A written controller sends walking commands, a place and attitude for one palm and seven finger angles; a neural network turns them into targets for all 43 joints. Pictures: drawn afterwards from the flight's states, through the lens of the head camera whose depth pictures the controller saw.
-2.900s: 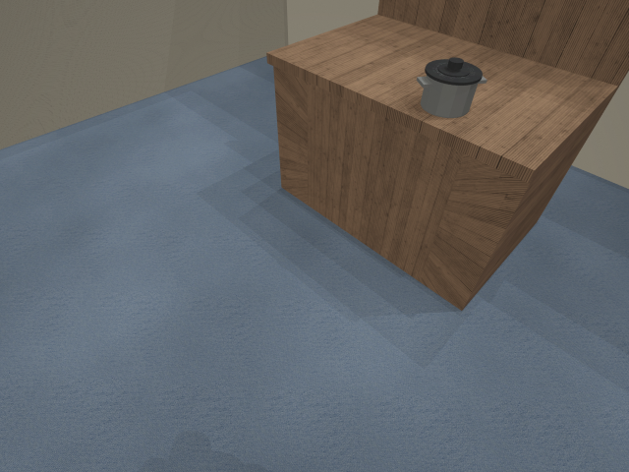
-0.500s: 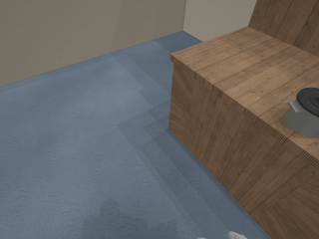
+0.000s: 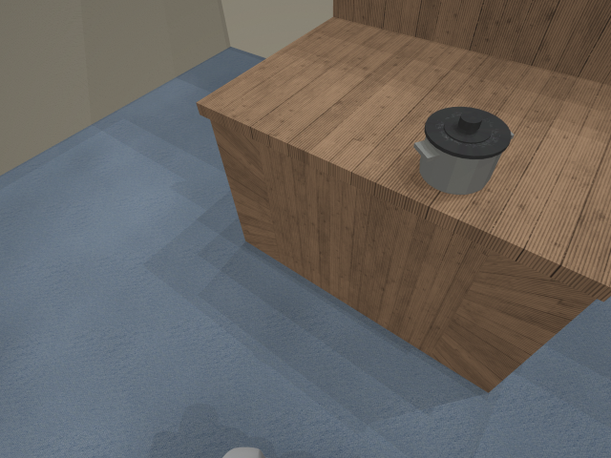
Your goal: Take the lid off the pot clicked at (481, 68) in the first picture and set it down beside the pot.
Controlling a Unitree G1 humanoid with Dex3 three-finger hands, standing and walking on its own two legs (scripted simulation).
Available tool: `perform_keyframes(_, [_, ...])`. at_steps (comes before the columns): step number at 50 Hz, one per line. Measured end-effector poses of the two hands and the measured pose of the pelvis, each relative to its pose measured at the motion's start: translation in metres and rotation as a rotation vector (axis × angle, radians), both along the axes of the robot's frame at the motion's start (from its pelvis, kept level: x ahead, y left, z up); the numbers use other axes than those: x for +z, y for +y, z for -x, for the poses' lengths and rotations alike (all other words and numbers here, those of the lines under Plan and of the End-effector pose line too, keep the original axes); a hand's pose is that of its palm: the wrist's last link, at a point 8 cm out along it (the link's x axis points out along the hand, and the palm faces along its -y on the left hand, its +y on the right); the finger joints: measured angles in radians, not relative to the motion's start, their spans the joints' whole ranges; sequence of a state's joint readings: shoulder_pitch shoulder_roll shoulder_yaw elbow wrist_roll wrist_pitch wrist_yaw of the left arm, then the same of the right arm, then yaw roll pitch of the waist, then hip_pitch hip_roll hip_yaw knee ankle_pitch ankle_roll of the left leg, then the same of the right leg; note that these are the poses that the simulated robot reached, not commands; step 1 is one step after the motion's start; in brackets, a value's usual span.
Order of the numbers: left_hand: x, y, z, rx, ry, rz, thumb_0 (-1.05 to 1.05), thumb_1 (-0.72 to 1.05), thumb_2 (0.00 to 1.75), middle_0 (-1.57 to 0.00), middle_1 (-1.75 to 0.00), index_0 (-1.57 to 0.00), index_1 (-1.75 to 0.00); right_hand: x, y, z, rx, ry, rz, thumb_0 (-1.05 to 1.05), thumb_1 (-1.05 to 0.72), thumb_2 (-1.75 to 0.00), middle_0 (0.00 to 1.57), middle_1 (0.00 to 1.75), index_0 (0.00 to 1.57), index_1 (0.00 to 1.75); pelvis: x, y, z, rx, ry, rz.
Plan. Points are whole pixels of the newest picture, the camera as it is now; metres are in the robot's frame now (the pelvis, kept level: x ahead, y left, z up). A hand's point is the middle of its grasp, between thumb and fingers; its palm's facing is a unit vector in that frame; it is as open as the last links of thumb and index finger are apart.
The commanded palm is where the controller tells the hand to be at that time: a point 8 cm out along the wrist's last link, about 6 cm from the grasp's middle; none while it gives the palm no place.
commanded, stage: turn to face it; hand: left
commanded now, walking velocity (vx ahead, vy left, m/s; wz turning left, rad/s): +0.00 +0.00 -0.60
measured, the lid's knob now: (470, 121) +0.71 -0.27 +0.04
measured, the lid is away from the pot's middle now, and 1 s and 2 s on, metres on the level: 0.00 0.00 0.00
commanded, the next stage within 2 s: take the last steps up to it in 0.90 s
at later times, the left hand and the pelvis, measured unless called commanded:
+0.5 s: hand out of the picture +0.12 +0.23 -0.16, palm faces -0.25 -0.94 -0.24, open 7.4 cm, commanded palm none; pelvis -0.02 +0.03 +0.00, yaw -19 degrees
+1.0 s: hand out of the picture +0.15 +0.13 -0.17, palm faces -0.46 -0.87 -0.19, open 7.4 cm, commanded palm none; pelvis -0.02 +0.01 +0.00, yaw -31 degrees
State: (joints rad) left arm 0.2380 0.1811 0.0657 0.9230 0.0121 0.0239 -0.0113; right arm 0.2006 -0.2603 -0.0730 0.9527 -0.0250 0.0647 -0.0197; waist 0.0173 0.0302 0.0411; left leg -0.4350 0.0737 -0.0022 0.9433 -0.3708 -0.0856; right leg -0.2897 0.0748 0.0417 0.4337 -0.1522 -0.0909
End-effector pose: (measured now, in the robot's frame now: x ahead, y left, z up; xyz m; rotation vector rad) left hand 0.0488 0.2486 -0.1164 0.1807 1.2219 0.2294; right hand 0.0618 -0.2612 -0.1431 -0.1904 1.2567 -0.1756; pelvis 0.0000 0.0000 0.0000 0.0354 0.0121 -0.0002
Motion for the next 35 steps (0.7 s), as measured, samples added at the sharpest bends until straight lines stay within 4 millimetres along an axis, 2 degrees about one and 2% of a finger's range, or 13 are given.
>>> perform_keyframes(5, [-0.008,0.007,-0.007,-0.047,0.016,0.020,0.01,0.90,0.89,-0.21,-0.30,-0.21,-0.30,0.007,0.011,0.000,-0.034,-0.047,0.009,0.00,-0.91,-0.90,0.20,0.30,0.19,0.30,-0.001,0.009,0.006,-0.062,0.008,0.012])
perform_keyframes(10, [-0.019,0.026,-0.016,-0.093,0.028,0.035,0.01,0.90,0.89,-0.21,-0.30,-0.21,-0.30,0.015,0.029,0.006,-0.076,-0.109,0.032,0.00,-0.90,-0.89,0.20,0.30,0.19,0.30,-0.005,0.027,0.012,-0.121,0.014,0.030])
perform_keyframes(13, [-0.025,0.038,-0.026,-0.127,0.029,0.042,0.01,0.90,0.89,-0.21,-0.30,-0.21,-0.30,0.019,0.038,0.023,-0.108,-0.120,0.052,0.00,-0.90,-0.89,0.20,0.30,0.20,0.30,-0.007,0.036,0.016,-0.155,0.005,0.035])
perform_keyframes(20, [-0.017,0.046,-0.050,-0.229,0.035,0.030,0.01,0.90,0.89,-0.20,-0.30,-0.20,-0.30,0.024,0.049,0.065,-0.200,-0.069,0.049,0.00,-0.90,-0.89,0.20,0.30,0.20,0.30,0.000,0.041,0.015,-0.256,-0.009,0.045])
perform_keyframes(25, [-0.015,0.026,-0.072,-0.325,0.053,0.013,0.01,0.91,0.89,-0.20,-0.30,-0.20,-0.30,0.013,0.047,0.096,-0.292,-0.044,0.018,0.00,-0.90,-0.89,0.20,0.30,0.20,0.30,-0.002,0.034,0.016,-0.331,-0.015,0.047])
perform_keyframes(31, [-0.017,-0.028,-0.109,-0.466,-0.015,-0.010,0.01,0.91,0.89,-0.20,-0.30,-0.20,-0.30,-0.019,0.028,0.149,-0.411,0.028,-0.032,0.00,-0.90,-0.89,0.20,0.30,0.20,0.30,-0.019,0.009,0.021,-0.404,-0.006,0.036])
perform_keyframes(35, [-0.008,-0.057,-0.117,-0.503,-0.066,-0.008,0.01,0.91,0.89,-0.20,-0.30,-0.20,-0.30,-0.020,0.016,0.171,-0.456,0.091,-0.032,0.00,-0.90,-0.89,0.20,0.30,0.20,0.30,-0.014,0.001,0.026,-0.423,-0.005,0.033])
